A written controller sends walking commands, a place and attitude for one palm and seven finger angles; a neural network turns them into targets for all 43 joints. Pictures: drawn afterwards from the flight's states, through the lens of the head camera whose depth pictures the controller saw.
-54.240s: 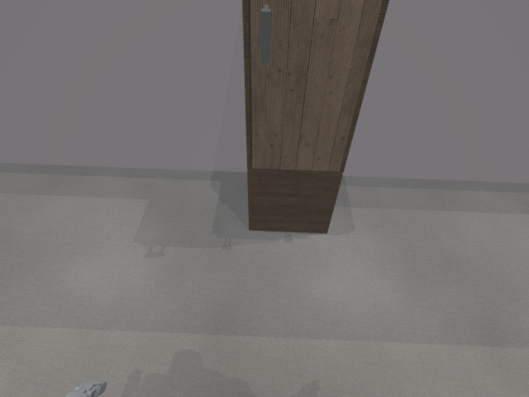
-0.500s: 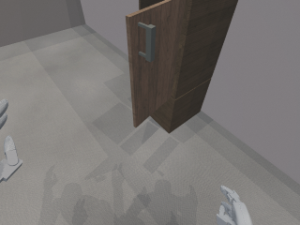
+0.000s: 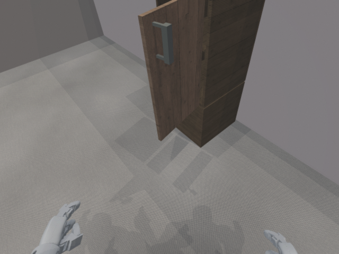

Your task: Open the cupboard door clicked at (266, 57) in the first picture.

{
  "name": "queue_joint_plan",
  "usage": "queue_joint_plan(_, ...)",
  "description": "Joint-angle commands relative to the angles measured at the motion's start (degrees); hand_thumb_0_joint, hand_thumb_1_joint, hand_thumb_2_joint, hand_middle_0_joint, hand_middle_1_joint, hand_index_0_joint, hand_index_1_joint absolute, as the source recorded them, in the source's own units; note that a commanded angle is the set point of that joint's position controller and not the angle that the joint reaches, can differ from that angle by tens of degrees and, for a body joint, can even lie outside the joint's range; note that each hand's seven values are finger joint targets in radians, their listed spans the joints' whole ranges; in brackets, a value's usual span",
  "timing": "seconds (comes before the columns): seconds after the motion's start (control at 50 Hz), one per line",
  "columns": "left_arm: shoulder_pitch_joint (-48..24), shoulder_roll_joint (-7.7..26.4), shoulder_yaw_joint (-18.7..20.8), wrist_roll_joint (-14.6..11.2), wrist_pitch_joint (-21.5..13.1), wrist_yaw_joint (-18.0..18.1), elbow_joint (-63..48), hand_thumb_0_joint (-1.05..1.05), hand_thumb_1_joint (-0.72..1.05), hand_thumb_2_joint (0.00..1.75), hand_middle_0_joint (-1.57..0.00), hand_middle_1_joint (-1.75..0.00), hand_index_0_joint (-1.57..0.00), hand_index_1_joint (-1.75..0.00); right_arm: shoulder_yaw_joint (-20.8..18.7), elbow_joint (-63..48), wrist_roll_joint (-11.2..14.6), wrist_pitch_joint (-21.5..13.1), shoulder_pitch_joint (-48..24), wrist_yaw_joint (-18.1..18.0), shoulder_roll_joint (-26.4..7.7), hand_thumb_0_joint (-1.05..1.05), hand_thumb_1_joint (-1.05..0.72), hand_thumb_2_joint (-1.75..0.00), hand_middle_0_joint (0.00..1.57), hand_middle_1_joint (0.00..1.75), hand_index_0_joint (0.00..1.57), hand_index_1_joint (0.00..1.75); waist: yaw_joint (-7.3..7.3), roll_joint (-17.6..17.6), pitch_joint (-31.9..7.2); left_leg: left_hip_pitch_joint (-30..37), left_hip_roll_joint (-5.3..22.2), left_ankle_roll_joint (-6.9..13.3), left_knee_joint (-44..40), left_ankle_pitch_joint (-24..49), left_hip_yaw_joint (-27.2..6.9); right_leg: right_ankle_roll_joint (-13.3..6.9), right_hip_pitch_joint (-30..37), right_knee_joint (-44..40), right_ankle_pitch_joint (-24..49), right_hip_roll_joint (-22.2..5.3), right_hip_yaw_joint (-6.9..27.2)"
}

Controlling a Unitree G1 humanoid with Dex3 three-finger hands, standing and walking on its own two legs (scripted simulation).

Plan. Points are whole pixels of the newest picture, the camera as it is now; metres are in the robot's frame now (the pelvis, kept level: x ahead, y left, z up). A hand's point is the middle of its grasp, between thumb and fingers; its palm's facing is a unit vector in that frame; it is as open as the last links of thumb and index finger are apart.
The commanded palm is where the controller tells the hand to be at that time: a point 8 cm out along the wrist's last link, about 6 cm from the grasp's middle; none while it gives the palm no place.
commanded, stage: let the arm hang, fingers relaxed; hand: left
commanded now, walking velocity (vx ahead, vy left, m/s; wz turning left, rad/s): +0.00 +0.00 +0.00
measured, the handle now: (162, 43) +0.71 +0.04 +0.17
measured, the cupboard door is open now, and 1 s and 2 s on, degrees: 100 100 100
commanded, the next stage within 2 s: look to check the result in 0.92 s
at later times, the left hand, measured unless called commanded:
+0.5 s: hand out of the picture +0.01 +0.23 -0.15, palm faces +0.03 -0.94 -0.34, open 7.3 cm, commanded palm none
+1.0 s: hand out of the picture +0.14 +0.21 -0.13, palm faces -0.01 -0.95 -0.32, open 7.4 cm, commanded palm none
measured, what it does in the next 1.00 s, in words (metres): shifts its weight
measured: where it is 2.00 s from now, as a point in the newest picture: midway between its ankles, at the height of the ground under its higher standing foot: outside the picture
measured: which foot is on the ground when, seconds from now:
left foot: down 0.00-1.00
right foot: down 0.00-1.00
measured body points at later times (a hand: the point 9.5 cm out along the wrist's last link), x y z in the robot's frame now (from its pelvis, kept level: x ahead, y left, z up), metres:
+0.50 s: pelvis +0.02 -0.01 +0.01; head +0.03 -0.02 +0.46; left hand +0.01 +0.28 -0.12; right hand +0.04 -0.27 -0.15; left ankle +0.06 +0.10 -0.73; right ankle +0.04 -0.11 -0.73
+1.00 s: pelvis +0.05 -0.03 +0.02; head +0.07 -0.04 +0.47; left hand +0.14 +0.25 -0.11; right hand +0.13 -0.31 -0.12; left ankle +0.06 +0.10 -0.73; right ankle +0.04 -0.11 -0.73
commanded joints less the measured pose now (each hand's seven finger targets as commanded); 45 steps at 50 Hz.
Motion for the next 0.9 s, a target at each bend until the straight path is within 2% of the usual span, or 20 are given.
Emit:
queue_joint_plan(0.0,-2.83,8.94,0.33,-0.23,-2.06,0.22,5.21,0.0,0.9,0.9,-0.2,-0.3,-0.2,-0.3,-2.73,-1.89,-0.05,0.53,2.5,-0.55,-7.18,0.0,-0.9,-0.9,0.2,0.3,0.2,0.3,0.02,-16.07,-1.8,4.37,2.6,0.24,-1.16,-4.43,-6.43,-6.02,-2.02,-15.2,-11.68,-9.2,11.8)
queue_joint_plan(0.04,-5.48,8.77,-0.59,-0.52,-1.64,0.71,9.55,0.0,0.9,0.9,-0.2,-0.3,-0.2,-0.3,-2.5,0.16,-0.3,1.61,4.78,-0.68,-6.03,0.0,-0.9,-0.9,0.2,0.3,0.2,0.3,-0.69,-12.47,-2.0,8.46,1.55,-0.51,2.48,-4.63,-4.23,-7.18,-4.78,-17.15,-14.04,-10.31,12.03)
queue_joint_plan(0.06,-5.99,7.74,-1.12,-0.68,-1.53,0.8,11.84,0.0,0.9,0.9,-0.2,-0.3,-0.2,-0.3,-2.25,1.59,-0.33,1.93,5.68,-0.74,-4.6,0.0,-0.9,-0.9,0.2,0.3,0.2,0.3,-1.01,-8.47,-1.9,9.23,2.0,-0.68,2.2,-4.41,-4.28,-7.12,-5.24,-16.9,-14.39,-10.24,11.69)
queue_joint_plan(0.1,-5.24,6.47,-1.81,-1.05,-1.43,0.82,16.25,0.0,0.9,0.9,-0.2,-0.3,-0.2,-0.3,-1.76,3.52,-0.35,2.2,6.69,-0.92,-3.66,0.0,-0.9,-0.9,0.2,0.3,0.2,0.3,-0.94,-1.26,-0.77,8.19,3.92,-0.49,-3.0,-4.31,-6.96,-5.75,-4.47,-14.68,-14.65,-8.07,9.79)
queue_joint_plan(0.14,-1.87,6.16,-1.79,-1.27,-1.43,0.76,20.62,0.0,0.9,0.9,-0.2,-0.3,-0.2,-0.3,-1.73,4.5,-0.42,2.01,5.6,-1.16,-4.93,0.0,-0.9,-0.9,0.2,0.3,0.2,0.3,1.07,5.71,-0.11,1.41,6.69,0.49,-11.74,-8.67,-12.42,-3.64,2.64,-11.3,-11.74,-4.24,6.88)
queue_joint_plan(0.18,1.15,5.12,-1.08,-1.42,-1.57,0.71,24.81,0.0,0.9,0.9,-0.2,-0.3,-0.2,-0.3,-1.99,5.78,-0.45,1.77,4.95,-1.62,-5.43,0.0,-0.9,-0.9,0.2,0.3,0.2,0.3,2.55,10.15,-1.27,-2.61,8.28,1.09,-17.02,-13.17,-15.07,-2.93,9.85,-8.79,-5.76,-2.86,4.72)
queue_joint_plan(0.22,2.45,5.37,-1.07,-1.51,-1.86,0.58,27.92,0.0,0.9,0.9,-0.2,-0.3,-0.2,-0.3,-2.28,7.05,-0.14,1.62,5.14,-1.92,-5.96,0.0,-0.9,-0.9,0.2,0.3,0.2,0.3,3.13,8.94,-2.24,-2.85,8.25,1.07,-18.45,-13.97,-14.94,-2.96,13.24,-9.22,-3.05,-2.82,4.53)
queue_joint_plan(0.24,2.33,5.59,-1.04,-1.47,-2.02,0.58,29.02,0.0,0.9,0.9,-0.2,-0.3,-0.2,-0.3,-2.57,7.31,0.03,1.65,5.44,-2.03,-6.33,0.0,-0.9,-0.9,0.2,0.3,0.2,0.3,3.09,5.9,-1.27,-2.05,8.1,0.88,-17.89,-12.97,-14.47,-3.21,12.73,-10.52,-2.82,-3.06,4.54)
queue_joint_plan(0.26,1.66,5.64,-1.15,-1.51,-2.23,0.55,30.07,0.0,0.9,0.9,-0.2,-0.3,-0.2,-0.3,-2.65,8.23,0.12,1.55,6.22,-2.12,-6.16,0.0,-0.9,-0.9,0.2,0.3,0.2,0.3,2.74,3.26,-0.94,-1.11,7.7,0.73,-17.17,-11.44,-13.46,-3.44,12.53,-11.89,-2.58,-3.81,5.21)
queue_joint_plan(0.34,-0.24,6.13,-1.28,-1.68,-2.78,0.73,32.86,0.0,0.9,0.9,-0.2,-0.3,-0.2,-0.3,-2.94,10.78,0.3,1.75,8.6,-2.15,-5.62,0.0,-0.9,-0.9,0.2,0.3,0.2,0.3,1.4,-3.19,1.36,4.19,6.2,0.1,-13.82,-6.68,-10.0,-4.32,7.31,-17.09,-7.53,-5.74,7.12)
queue_joint_plan(0.42,-2.39,6.98,-1.28,-1.64,-2.81,0.86,34.36,0.0,0.9,0.9,-0.2,-0.3,-0.2,-0.3,-2.99,12.62,0.16,1.89,9.02,-2.15,-5.8,0.0,-0.9,-0.9,0.2,0.3,0.2,0.3,0.48,-6.27,2.59,7.37,5.99,0.05,-12.75,-4.88,-8.8,-4.54,4.29,-19.25,-10.45,-6.4,7.9)
queue_joint_plan(0.58,-4.75,8.45,-1.46,-1.63,-3.06,0.86,35.81,0.0,0.9,0.9,-0.2,-0.3,-0.2,-0.3,-2.56,13.62,0.13,1.22,3.68,-1.93,-7.59,0.0,-0.9,-0.9,0.2,0.3,0.2,0.3,1.36,-5.3,3.18,7.96,7.23,0.16,-16.05,0.03,-9.64,-3.39,7.19,-18.02,-3.17,-5.79,7.14)
queue_joint_plan(0.68,-6.54,9.23,-1.5,-1.63,-3.65,0.93,35.62,0.0,0.9,0.9,-0.2,-0.3,-0.2,-0.3,-2.39,13.86,0.19,0.77,1.15,-1.85,-8.29,0.0,-0.9,-0.9,0.2,0.3,0.2,0.3,1.38,-5.71,0.12,10.85,7.55,-0.17,-16.02,6.99,-8.9,-2.89,10.23,-17.61,5.15,-6.33,6.78)
queue_joint_plan(0.72,-7.54,9.71,-1.54,-1.68,-3.74,0.91,35.47,0.0,0.9,0.9,-0.2,-0.3,-0.2,-0.3,-2.3,13.92,0.2,0.68,0.21,-1.82,-8.9,0.0,-0.9,-0.9,0.2,0.3,0.2,0.3,1.27,-4.23,-0.48,11.32,7.74,-0.45,-16.53,7.65,-8.8,-2.74,11.04,-17.64,6.34,-6.45,6.62)
queue_joint_plan(0.74,-7.51,9.88,-1.4,-1.61,-3.8,0.97,35.29,0.0,0.9,0.9,-0.2,-0.3,-0.2,-0.3,-2.33,13.78,0.28,0.65,-0.05,-1.81,-9.05,0.0,-0.9,-0.9,0.2,0.3,0.2,0.3,1.5,-4.93,-1.04,11.75,7.73,-0.37,-16.26,8.97,-8.95,-2.69,11.65,-17.52,7.77,-6.35,6.55)
queue_joint_plan(0.88,-9.55,10.32,-1.28,-1.65,-3.99,0.97,35.02,0.0,0.9,0.9,-0.2,-0.3,-0.2,-0.3,-2.13,13.87,0.16,0.46,-1.74,-1.93,-9.71,0.0,-0.9,-0.9,0.2,0.3,0.2,0.3,1.35,-3.12,-2.26,13.08,7.99,-0.94,-16.85,11.75,-8.31,-2.61,14.25,-17.88,12.34,-6.77,6.51)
